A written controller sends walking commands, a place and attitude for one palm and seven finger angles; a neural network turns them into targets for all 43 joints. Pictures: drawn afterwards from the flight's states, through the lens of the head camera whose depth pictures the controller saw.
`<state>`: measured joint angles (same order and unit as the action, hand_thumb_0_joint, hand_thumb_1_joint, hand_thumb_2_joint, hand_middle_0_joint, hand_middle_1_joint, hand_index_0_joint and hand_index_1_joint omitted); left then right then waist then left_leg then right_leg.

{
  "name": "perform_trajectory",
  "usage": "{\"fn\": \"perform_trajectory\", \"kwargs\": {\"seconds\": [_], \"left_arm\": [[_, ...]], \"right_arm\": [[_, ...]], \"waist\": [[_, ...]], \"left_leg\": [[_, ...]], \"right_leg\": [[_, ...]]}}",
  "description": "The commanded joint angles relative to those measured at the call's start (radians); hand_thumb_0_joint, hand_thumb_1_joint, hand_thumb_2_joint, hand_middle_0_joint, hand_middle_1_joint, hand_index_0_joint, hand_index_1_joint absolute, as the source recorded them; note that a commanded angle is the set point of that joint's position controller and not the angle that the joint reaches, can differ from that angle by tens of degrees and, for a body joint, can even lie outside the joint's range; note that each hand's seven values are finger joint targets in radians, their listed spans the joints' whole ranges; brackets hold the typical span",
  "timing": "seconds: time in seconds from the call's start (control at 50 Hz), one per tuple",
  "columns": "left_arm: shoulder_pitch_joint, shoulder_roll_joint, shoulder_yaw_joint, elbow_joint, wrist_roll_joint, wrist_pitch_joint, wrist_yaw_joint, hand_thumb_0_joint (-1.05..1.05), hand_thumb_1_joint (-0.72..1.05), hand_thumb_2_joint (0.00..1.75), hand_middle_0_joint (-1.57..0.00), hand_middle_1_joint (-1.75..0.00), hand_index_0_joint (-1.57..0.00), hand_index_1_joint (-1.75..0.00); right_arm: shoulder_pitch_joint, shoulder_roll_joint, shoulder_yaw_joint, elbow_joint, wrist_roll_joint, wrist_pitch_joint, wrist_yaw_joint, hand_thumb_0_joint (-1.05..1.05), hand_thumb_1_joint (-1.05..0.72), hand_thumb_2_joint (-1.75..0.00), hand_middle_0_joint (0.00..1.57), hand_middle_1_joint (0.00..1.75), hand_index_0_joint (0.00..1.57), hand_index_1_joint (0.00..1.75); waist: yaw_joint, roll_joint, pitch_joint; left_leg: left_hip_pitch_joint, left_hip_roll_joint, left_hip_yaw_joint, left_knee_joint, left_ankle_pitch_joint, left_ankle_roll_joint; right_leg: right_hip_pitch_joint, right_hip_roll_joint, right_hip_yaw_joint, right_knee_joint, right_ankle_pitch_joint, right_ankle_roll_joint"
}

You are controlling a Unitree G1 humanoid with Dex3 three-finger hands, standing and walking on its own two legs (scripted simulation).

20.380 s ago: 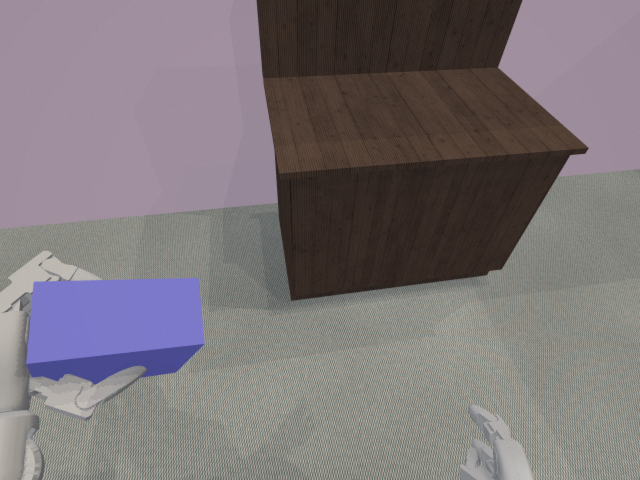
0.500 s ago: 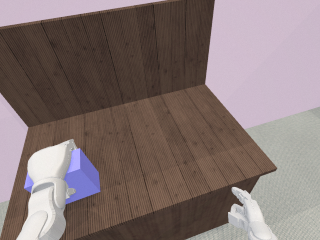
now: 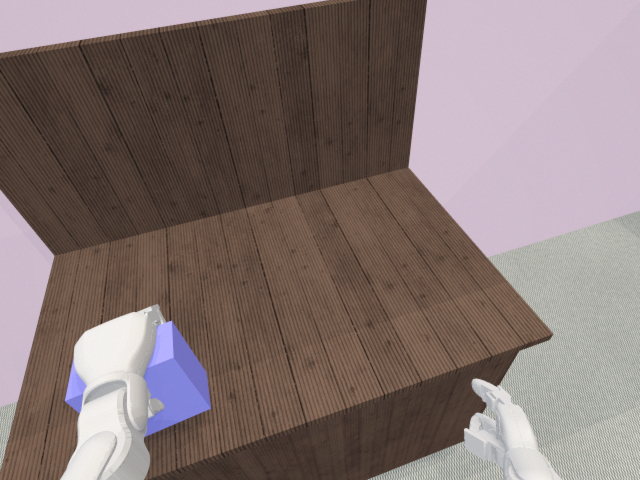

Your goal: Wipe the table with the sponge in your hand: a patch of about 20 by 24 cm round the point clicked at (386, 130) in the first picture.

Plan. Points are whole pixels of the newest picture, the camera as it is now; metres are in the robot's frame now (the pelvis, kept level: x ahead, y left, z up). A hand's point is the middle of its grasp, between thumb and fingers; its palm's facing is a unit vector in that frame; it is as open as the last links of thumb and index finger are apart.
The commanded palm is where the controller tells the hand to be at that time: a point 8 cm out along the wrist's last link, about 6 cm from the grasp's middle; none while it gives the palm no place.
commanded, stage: move the sponge above the wiping area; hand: left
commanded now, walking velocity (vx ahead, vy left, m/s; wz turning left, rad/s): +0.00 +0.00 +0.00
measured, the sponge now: (152, 392) +0.22 +0.28 -0.03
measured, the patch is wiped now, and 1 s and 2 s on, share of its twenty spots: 0.00 0.00 0.00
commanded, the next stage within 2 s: lower the sponge onto the table in 1.20 s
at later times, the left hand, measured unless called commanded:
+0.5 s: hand (147, 393) +0.20 +0.27 +0.00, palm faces -0.11 -0.16 -0.98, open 10.2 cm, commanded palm +0.19 +0.26 +0.08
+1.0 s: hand (160, 389) +0.21 +0.25 +0.01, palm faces -0.07 -0.14 -0.99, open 10.2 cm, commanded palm +0.19 +0.25 +0.08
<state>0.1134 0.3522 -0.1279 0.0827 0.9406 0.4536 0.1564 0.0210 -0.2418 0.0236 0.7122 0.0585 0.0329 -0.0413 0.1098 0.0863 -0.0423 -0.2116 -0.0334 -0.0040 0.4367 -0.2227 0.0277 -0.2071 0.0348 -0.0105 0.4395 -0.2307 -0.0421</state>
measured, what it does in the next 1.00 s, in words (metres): stands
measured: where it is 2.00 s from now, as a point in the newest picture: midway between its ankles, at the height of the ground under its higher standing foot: outside the picture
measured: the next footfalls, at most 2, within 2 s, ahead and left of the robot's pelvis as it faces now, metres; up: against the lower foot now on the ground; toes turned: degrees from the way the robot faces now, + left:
none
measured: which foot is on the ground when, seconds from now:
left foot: down 0.00-1.00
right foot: down 0.00-1.00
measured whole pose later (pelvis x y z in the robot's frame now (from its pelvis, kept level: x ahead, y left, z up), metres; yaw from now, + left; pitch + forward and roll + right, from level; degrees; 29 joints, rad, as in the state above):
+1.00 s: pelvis -0.01 +0.00 +0.00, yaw +0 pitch -1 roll +0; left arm 0.15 0.33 -0.17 0.10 0.99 0.35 0.17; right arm 0.03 -0.23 0.02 0.71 0.04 0.02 -0.05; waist 0.12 0.07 -0.04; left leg -0.22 -0.03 -0.01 0.46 -0.22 0.02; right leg -0.22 0.04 -0.01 0.46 -0.23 -0.05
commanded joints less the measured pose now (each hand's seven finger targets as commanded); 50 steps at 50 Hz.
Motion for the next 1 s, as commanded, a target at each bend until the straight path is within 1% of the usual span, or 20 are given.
{"fn": "perform_trajectory", "kwargs": {"seconds": [0.0,0.06,0.1,0.12,0.14,0.2,0.22,0.3,0.32,0.34,0.36,0.4,0.52,0.6,0.78,0.8,0.86,0.9,0.92,0.98], "left_arm": [[-0.223,0.225,0.098,-0.182,0.037,-0.025,-0.003,0.0,0.1,1.3,-1.2,-1.6,-1.2,-1.6],[-0.322,0.214,0.085,-0.205,0.081,-0.107,0.014,0.0,0.1,1.3,-1.2,-1.6,-1.2,-1.6],[-0.38,0.288,0.15,-0.231,0.105,-0.152,0.055,0.0,0.1,1.3,-1.2,-1.6,-1.2,-1.6],[-0.338,0.212,0.105,-0.228,0.103,-0.169,0.071,0.0,0.1,1.3,-1.2,-1.6,-1.2,-1.6],[-0.3,0.234,0.135,-0.205,0.111,-0.179,0.089,0.0,0.1,1.3,-1.2,-1.6,-1.2,-1.6],[-0.204,0.21,0.146,-0.185,0.088,-0.151,0.12,0.0,0.1,1.3,-1.2,-1.6,-1.2,-1.6],[-0.176,0.152,0.101,-0.185,0.074,-0.132,0.118,0.0,0.1,1.3,-1.2,-1.6,-1.2,-1.6],[-0.067,0.189,0.142,-0.14,0.025,-0.041,0.095,0.0,0.1,1.3,-1.2,-1.6,-1.2,-1.6],[-0.069,0.105,0.06,-0.151,0.012,-0.023,0.077,0.0,0.1,1.3,-1.2,-1.6,-1.2,-1.6],[-0.095,0.149,0.081,-0.14,0.021,-0.014,0.067,0.0,0.1,1.3,-1.2,-1.6,-1.2,-1.6],[-0.098,0.136,0.062,-0.141,0.021,-0.006,0.053,0.0,0.1,1.3,-1.2,-1.6,-1.2,-1.6],[-0.119,0.23,0.138,-0.179,0.023,-0.022,0.046,0.0,0.1,1.3,-1.2,-1.6,-1.2,-1.6],[-0.242,0.23,0.116,-0.285,0.079,-0.153,0.069,0.0,0.1,1.3,-1.2,-1.6,-1.2,-1.6],[-0.255,0.247,0.154,-0.229,0.066,-0.177,0.098,0.0,0.1,1.3,-1.2,-1.6,-1.2,-1.6],[-0.133,0.104,0.03,-0.149,0.03,-0.071,0.048,0.0,0.1,1.3,-1.2,-1.6,-1.2,-1.6],[-0.149,0.161,0.08,-0.157,0.031,-0.071,0.047,0.0,0.1,1.3,-1.2,-1.6,-1.2,-1.6],[-0.187,0.148,0.052,-0.183,0.058,-0.08,0.043,0.0,0.1,1.3,-1.2,-1.6,-1.2,-1.6],[-0.224,0.259,0.148,-0.227,0.081,-0.1,0.068,0.0,0.1,1.3,-1.2,-1.6,-1.2,-1.6],[-0.219,0.185,0.092,-0.252,0.086,-0.109,0.075,0.0,0.1,1.3,-1.2,-1.6,-1.2,-1.6],[-0.256,0.19,0.094,-0.242,0.099,-0.124,0.105,0.0,0.1,1.3,-1.2,-1.6,-1.2,-1.6]], "right_arm": [[-0.208,-0.123,-0.036,-0.179,-0.013,-0.042,-0.022,0.0,-0.9,-0.9,0.2,0.3,0.2,0.3],[-0.188,-0.106,-0.037,-0.176,-0.026,-0.059,-0.033,0.0,-0.9,-0.9,0.2,0.3,0.2,0.3],[-0.175,-0.108,-0.043,-0.167,-0.033,-0.072,-0.039,0.0,-0.9,-0.9,0.2,0.3,0.2,0.3],[-0.162,-0.093,-0.049,-0.174,-0.032,-0.081,-0.038,0.0,-0.9,-0.9,0.2,0.3,0.2,0.3],[-0.158,-0.095,-0.053,-0.163,-0.033,-0.086,-0.033,0.0,-0.9,-0.9,0.2,0.3,0.2,0.3],[-0.169,-0.107,-0.059,-0.164,-0.028,-0.081,-0.015,0.0,-0.9,-0.9,0.2,0.3,0.2,0.3],[-0.176,-0.1,-0.059,-0.172,-0.022,-0.078,-0.008,0.0,-0.9,-0.9,0.2,0.3,0.2,0.3],[-0.216,-0.119,-0.054,-0.172,-0.007,-0.053,0.002,0.0,-0.9,-0.9,0.2,0.3,0.2,0.3],[-0.211,-0.109,-0.049,-0.19,-0.003,-0.047,0.002,0.0,-0.9,-0.9,0.2,0.3,0.2,0.3],[-0.214,-0.113,-0.048,-0.183,0.001,-0.044,0.002,0.0,-0.9,-0.9,0.2,0.3,0.2,0.3],[-0.224,-0.114,-0.044,-0.188,0.0,-0.041,0.0,0.0,-0.9,-0.9,0.2,0.3,0.2,0.3],[-0.214,-0.125,-0.047,-0.182,-0.007,-0.037,-0.012,0.0,-0.9,-0.9,0.2,0.3,0.2,0.3],[-0.186,-0.097,-0.049,-0.184,-0.032,-0.074,-0.031,0.0,-0.9,-0.9,0.2,0.3,0.2,0.3],[-0.176,-0.103,-0.056,-0.162,-0.025,-0.085,-0.035,0.0,-0.9,-0.9,0.2,0.3,0.2,0.3],[-0.219,-0.103,-0.047,-0.183,-0.008,-0.063,-0.011,0.0,-0.9,-0.9,0.2,0.3,0.2,0.3],[-0.218,-0.112,-0.049,-0.177,-0.008,-0.061,-0.012,0.0,-0.9,-0.9,0.2,0.3,0.2,0.3],[-0.217,-0.102,-0.044,-0.19,-0.014,-0.058,-0.01,0.0,-0.9,-0.9,0.2,0.3,0.2,0.3],[-0.212,-0.112,-0.047,-0.18,-0.023,-0.058,-0.016,0.0,-0.9,-0.9,0.2,0.3,0.2,0.3],[-0.208,-0.094,-0.046,-0.197,-0.023,-0.062,-0.015,0.0,-0.9,-0.9,0.2,0.3,0.2,0.3],[-0.215,-0.093,-0.049,-0.182,-0.024,-0.069,-0.015,0.0,-0.9,-0.9,0.2,0.3,0.2,0.3]], "waist": [[-0.006,-0.099,-0.148],[-0.008,-0.057,-0.191],[0.008,0.004,-0.21],[0.002,0.039,-0.232],[0.013,0.04,-0.232],[0.026,0.025,-0.229],[0.02,-0.002,-0.237],[0.032,-0.106,-0.176],[0.011,-0.121,-0.165],[0.009,-0.147,-0.142],[0.007,-0.146,-0.137],[0.011,-0.115,-0.153],[0.007,0.034,-0.191],[-0.002,0.01,-0.153],[0.007,-0.103,-0.135],[0.011,-0.085,-0.144],[0.011,-0.085,-0.152],[0.028,-0.028,-0.179],[0.023,-0.015,-0.202],[0.021,-0.017,-0.193]], "left_leg": [[0.046,-0.005,-0.096,-0.034,0.139,0.017],[0.072,-0.01,-0.089,-0.015,0.156,0.021],[0.1,-0.008,-0.105,-0.01,0.158,0.019],[0.103,-0.004,-0.09,-0.002,0.178,0.02],[0.11,-0.003,-0.094,0.003,0.208,0.012],[0.093,-0.003,-0.1,0.003,0.259,-0.003],[0.083,-0.001,-0.091,0.002,0.264,-0.002],[0.03,-0.009,-0.09,-0.012,0.225,0.0],[0.016,-0.004,-0.075,-0.019,0.203,0.006],[0.017,-0.005,-0.08,-0.014,0.192,0.007],[0.018,-0.01,-0.081,-0.015,0.184,0.01],[0.029,-0.014,-0.08,-0.009,0.164,0.017],[0.099,-0.018,-0.087,0.015,0.179,0.026],[0.095,-0.007,-0.097,-0.001,0.143,0.016],[0.042,-0.005,-0.09,-0.036,0.144,0.009],[0.046,-0.005,-0.092,-0.036,0.134,0.009],[0.045,-0.008,-0.093,-0.032,0.127,0.013],[0.055,-0.009,-0.102,-0.033,0.12,0.012],[0.062,-0.01,-0.091,-0.026,0.146,0.016],[0.083,-0.004,-0.099,-0.021,0.148,0.01]], "right_leg": [[0.039,-0.013,0.125,-0.077,0.12,-0.038],[0.029,-0.015,0.116,-0.068,0.13,-0.037],[0.009,-0.002,0.142,-0.065,0.111,-0.053],[0.018,-0.006,0.114,-0.051,0.129,-0.049],[0.012,-0.003,0.118,-0.051,0.154,-0.056],[0.031,-0.004,0.133,-0.037,0.234,-0.062],[0.043,-0.008,0.111,-0.032,0.25,-0.053],[0.075,-0.016,0.138,-0.04,0.265,-0.043],[0.072,-0.021,0.107,-0.043,0.243,-0.032],[0.052,-0.02,0.12,-0.051,0.231,-0.032],[0.055,-0.023,0.121,-0.057,0.226,-0.028],[0.066,-0.019,0.149,-0.061,0.209,-0.035],[0.022,-0.013,0.135,-0.065,0.164,-0.047],[-0.013,-0.005,0.148,-0.086,0.1,-0.052],[0.02,-0.016,0.107,-0.079,0.113,-0.035],[0.026,-0.011,0.123,-0.08,0.103,-0.04],[0.02,-0.011,0.108,-0.074,0.089,-0.037],[0.033,-0.003,0.135,-0.069,0.071,-0.048],[0.047,-0.005,0.105,-0.056,0.099,-0.045],[0.014,-0.003,0.116,-0.066,0.087,-0.048]]}}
